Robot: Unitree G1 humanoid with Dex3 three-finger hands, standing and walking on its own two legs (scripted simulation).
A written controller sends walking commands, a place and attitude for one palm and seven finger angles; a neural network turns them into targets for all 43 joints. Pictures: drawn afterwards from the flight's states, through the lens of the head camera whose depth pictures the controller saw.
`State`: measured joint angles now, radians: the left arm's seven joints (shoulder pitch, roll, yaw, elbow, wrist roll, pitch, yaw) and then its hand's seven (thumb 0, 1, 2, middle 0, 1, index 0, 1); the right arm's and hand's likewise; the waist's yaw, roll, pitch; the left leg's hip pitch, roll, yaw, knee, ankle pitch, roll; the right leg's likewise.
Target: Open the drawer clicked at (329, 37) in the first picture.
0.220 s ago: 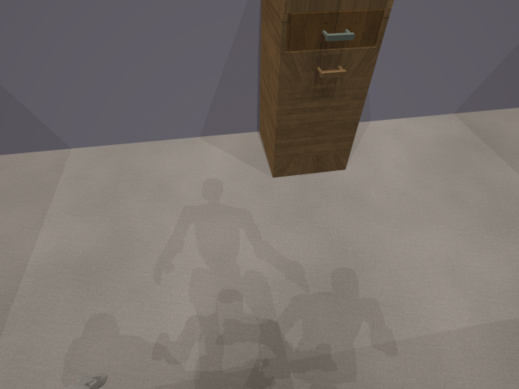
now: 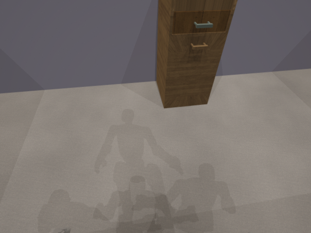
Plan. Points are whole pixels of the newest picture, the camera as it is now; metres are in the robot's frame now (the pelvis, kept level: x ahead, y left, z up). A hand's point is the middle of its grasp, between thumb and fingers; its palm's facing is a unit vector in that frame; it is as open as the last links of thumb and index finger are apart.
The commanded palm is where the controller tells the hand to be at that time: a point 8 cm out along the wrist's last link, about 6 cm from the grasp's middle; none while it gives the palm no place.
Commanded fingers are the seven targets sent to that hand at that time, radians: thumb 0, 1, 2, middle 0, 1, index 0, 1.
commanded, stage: stand and wait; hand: left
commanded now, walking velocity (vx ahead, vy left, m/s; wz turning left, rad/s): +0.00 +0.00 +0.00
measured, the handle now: (203, 24) +1.36 -0.24 +0.01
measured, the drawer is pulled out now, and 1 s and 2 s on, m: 0.00 0.00 0.00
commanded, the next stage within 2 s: look at it before walking up in 0.60 s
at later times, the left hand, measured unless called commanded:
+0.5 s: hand out of the picture +0.05 +0.24 -0.15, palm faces -0.02 -0.94 -0.34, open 7.4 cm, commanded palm none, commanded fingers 0.00 0.90 0.90 -0.20 -0.30 -0.20 -0.30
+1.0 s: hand out of the picture +0.06 +0.24 -0.15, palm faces -0.03 -0.94 -0.33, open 7.4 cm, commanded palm none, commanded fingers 0.00 0.90 0.90 -0.20 -0.30 -0.20 -0.30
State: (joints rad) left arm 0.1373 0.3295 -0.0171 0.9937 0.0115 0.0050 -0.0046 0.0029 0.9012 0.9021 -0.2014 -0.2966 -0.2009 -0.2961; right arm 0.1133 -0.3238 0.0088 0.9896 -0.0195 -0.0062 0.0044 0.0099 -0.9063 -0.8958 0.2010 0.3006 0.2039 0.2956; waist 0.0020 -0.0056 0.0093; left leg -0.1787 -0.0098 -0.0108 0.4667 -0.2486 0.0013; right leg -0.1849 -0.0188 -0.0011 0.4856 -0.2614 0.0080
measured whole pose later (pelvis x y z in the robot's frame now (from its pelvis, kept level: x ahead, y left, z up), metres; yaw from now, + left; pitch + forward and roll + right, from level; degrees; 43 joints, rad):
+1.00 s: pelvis -0.01 -0.01 +0.01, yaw +0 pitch -2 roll +0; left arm 0.15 0.34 -0.01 1.09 0.01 0.00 0.00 0.00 0.90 0.90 -0.20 -0.30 -0.20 -0.30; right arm 0.13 -0.33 0.00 1.11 -0.01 -0.01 0.01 0.01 -0.91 -0.90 0.20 0.30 0.20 0.30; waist 0.00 0.00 0.03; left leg -0.16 0.01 -0.02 0.38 -0.19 -0.01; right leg -0.16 0.00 -0.01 0.40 -0.20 0.00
